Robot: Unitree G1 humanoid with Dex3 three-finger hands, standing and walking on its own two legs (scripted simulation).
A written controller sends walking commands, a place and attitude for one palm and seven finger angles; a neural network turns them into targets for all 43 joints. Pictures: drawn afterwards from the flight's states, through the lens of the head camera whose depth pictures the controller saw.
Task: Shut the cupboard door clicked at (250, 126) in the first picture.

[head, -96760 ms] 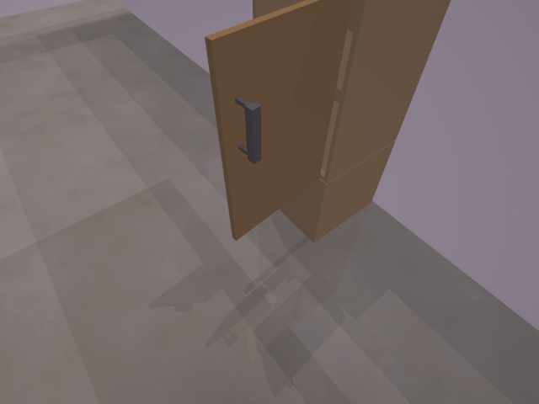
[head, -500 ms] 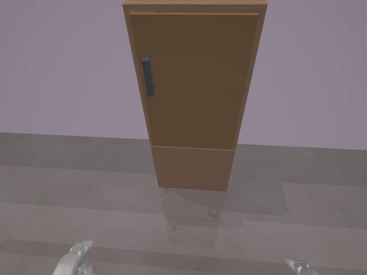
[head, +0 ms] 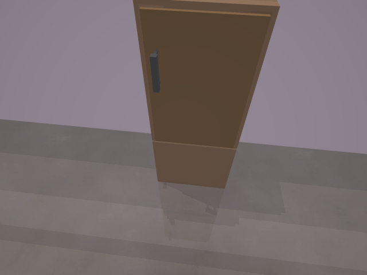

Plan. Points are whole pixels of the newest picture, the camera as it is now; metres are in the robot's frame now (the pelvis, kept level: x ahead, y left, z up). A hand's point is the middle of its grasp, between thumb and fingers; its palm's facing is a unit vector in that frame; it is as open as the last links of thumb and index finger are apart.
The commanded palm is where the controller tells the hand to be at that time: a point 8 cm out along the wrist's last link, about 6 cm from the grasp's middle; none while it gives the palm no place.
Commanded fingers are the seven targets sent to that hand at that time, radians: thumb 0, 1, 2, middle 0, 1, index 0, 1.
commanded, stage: let the arm hang, fingers relaxed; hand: left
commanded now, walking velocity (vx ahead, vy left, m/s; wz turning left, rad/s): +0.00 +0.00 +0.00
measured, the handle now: (156, 71) +0.74 +0.14 +0.06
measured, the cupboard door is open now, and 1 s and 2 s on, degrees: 0 0 0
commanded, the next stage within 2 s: look to check the result in 0.40 s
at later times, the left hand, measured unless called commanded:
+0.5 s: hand out of the picture -0.02 +0.14 -0.18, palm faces +0.05 -0.99 -0.15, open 7.4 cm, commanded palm none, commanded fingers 0.00 0.90 0.90 -0.20 -0.30 -0.20 -0.30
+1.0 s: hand out of the picture -0.01 +0.14 -0.18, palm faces +0.05 -0.98 -0.17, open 7.4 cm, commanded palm none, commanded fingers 0.00 0.90 0.90 -0.20 -0.30 -0.20 -0.30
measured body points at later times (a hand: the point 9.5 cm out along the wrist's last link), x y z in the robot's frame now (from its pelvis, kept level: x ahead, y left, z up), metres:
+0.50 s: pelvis +0.00 -0.01 +0.00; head +0.01 -0.01 +0.45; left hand -0.02 +0.19 -0.17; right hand -0.02 -0.22 -0.16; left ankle +0.08 +0.10 -0.74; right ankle -0.03 -0.12 -0.74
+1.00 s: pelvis +0.02 -0.02 +0.00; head +0.04 -0.02 +0.45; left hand -0.01 +0.19 -0.16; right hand +0.02 -0.24 -0.16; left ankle +0.08 +0.10 -0.74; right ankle -0.03 -0.12 -0.74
